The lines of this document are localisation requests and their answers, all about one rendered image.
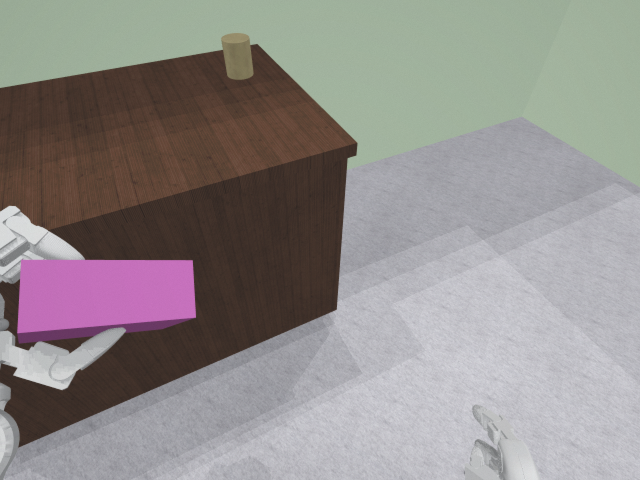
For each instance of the robot left forearm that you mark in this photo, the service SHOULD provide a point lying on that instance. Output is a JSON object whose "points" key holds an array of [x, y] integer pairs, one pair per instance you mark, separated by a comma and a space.
{"points": [[9, 432]]}

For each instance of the robot left hand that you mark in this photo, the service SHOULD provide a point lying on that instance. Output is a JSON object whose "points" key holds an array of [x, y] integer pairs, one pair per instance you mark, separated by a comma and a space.
{"points": [[44, 363]]}

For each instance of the sponge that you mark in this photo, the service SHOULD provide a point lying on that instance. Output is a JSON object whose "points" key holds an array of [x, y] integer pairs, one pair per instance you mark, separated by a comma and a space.
{"points": [[63, 299]]}

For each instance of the robot right hand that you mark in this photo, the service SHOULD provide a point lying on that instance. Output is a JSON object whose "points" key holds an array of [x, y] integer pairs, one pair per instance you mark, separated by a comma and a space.
{"points": [[511, 461]]}

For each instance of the table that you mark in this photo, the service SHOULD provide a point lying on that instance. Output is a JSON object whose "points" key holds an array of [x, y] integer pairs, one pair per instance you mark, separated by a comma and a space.
{"points": [[174, 160]]}

